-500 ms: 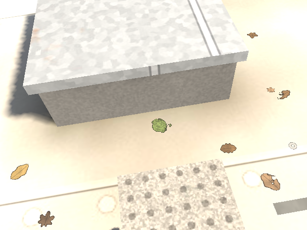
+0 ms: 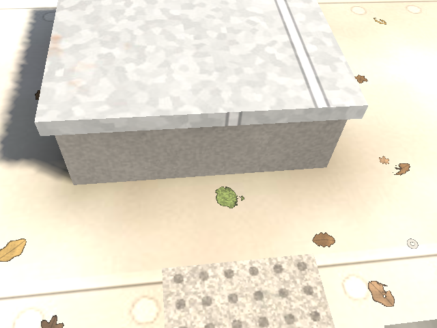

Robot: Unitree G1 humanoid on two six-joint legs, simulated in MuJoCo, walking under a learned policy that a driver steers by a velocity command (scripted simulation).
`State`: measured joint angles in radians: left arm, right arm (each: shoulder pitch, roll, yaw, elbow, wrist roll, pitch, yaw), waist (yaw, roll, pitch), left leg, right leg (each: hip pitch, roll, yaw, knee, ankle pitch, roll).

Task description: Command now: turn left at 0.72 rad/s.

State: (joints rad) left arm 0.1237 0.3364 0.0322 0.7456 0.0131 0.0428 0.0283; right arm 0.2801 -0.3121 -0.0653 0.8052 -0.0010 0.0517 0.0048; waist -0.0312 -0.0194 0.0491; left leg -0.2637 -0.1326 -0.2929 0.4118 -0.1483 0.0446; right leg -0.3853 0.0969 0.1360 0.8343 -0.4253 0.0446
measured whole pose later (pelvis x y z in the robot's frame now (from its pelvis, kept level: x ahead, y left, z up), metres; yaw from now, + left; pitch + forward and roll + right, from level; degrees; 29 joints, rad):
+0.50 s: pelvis +0.04 -0.02 +0.00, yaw -5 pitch +2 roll +2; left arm 0.30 0.32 0.06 0.85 0.00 0.04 0.01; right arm 0.09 -0.33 -0.04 0.77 0.00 0.05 -0.03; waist 0.04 0.01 0.05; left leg -0.36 -0.08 -0.13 0.80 -0.45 -0.05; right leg -0.22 0.14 0.32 0.40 -0.19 -0.05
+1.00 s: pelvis +0.07 +0.01 +0.00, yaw -18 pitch +0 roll -2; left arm 0.11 0.29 0.03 0.83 0.01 0.09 0.02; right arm 0.31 -0.26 0.00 0.84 -0.01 0.01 -0.01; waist -0.06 -0.02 0.07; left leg -0.18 -0.04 -0.05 0.44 -0.26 0.06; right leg -0.27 0.06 0.09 0.69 -0.43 0.03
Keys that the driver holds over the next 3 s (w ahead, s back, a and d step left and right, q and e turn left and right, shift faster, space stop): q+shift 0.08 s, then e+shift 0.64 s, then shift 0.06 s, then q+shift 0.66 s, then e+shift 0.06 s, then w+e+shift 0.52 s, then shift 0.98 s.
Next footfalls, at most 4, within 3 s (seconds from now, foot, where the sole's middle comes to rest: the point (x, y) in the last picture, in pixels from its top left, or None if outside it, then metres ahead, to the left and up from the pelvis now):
0.20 right None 0.07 -0.11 -0.78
0.64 left None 0.12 0.09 -0.78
1.10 right None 0.06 -0.09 -0.78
1.54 left None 0.12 0.12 -0.78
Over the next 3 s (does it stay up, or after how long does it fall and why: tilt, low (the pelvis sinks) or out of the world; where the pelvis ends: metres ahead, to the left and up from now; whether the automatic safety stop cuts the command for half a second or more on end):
stays up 0.60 -0.07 -0.01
